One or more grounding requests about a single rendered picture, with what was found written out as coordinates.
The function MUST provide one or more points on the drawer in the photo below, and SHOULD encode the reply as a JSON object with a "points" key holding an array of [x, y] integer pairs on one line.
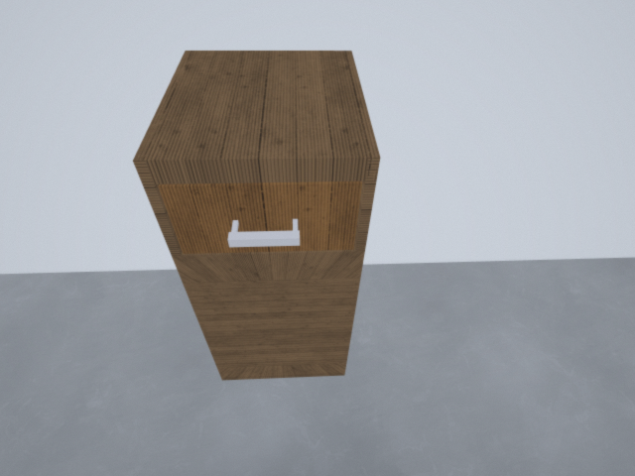
{"points": [[202, 213]]}

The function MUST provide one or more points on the cabinet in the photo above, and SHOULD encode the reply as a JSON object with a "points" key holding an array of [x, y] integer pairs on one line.
{"points": [[266, 116]]}

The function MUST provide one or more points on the handle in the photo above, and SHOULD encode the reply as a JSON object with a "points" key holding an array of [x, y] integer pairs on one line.
{"points": [[263, 238]]}

